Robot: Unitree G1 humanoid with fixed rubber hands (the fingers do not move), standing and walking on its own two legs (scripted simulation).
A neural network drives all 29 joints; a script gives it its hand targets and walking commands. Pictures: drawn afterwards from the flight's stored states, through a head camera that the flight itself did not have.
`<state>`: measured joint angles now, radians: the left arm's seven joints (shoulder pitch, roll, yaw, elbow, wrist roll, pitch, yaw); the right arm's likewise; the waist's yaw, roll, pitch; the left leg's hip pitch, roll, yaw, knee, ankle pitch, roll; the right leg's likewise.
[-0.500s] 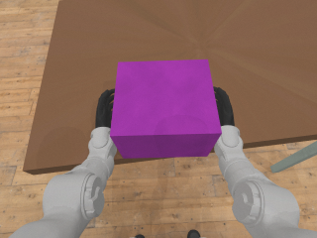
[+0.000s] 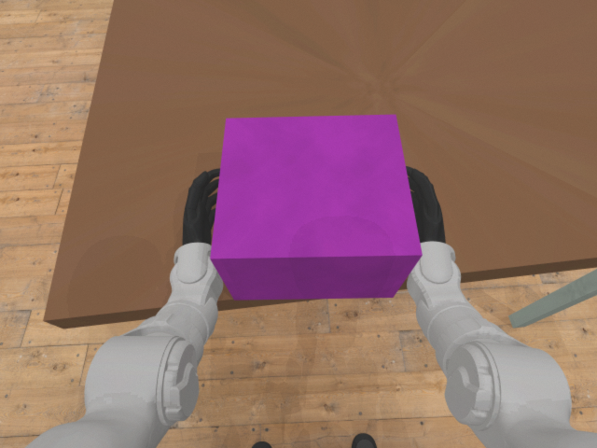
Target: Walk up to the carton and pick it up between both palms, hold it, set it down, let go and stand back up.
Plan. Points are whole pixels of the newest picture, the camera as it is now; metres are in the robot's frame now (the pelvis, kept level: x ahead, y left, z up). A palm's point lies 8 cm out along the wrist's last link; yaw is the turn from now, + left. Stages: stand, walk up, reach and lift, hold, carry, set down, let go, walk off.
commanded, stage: reach and lift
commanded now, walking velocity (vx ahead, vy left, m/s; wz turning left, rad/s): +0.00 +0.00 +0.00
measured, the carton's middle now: (312, 210) +0.43 +0.01 +0.02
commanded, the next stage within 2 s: none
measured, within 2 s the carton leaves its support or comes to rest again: leaves its support in 0.48 s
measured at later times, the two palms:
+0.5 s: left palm (204, 241) +0.40 +0.15 +0.01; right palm (438, 238) +0.40 -0.16 +0.01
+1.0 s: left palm (179, 191) +0.40 +0.15 +0.13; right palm (482, 189) +0.39 -0.16 +0.13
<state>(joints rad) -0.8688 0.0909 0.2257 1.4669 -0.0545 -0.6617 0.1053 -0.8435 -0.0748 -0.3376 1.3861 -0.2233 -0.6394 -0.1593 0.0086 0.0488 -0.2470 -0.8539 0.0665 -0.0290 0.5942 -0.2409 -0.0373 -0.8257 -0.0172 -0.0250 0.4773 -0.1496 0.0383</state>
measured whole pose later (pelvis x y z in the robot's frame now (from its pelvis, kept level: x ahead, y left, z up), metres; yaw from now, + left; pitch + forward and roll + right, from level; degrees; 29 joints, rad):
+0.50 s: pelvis +0.00 +0.00 +0.00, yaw +1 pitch +26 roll -2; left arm -0.74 0.07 0.05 1.33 -0.21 -0.52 0.14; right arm -0.68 -0.09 -0.09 1.17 -0.03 -0.42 -0.16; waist -0.01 0.07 -0.29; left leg -0.80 0.06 -0.05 0.60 -0.25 -0.04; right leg -0.77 -0.02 -0.04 0.48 -0.17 0.03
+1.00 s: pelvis -0.01 -0.01 +0.02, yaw +3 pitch +11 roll -1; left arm -0.78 0.11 0.10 1.04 -0.12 -0.02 0.13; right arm -0.71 -0.08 -0.10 0.85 0.09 0.09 -0.18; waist -0.04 0.01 -0.22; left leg -0.45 0.04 -0.06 0.45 -0.19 -0.05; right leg -0.46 -0.03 -0.02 0.42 -0.15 0.03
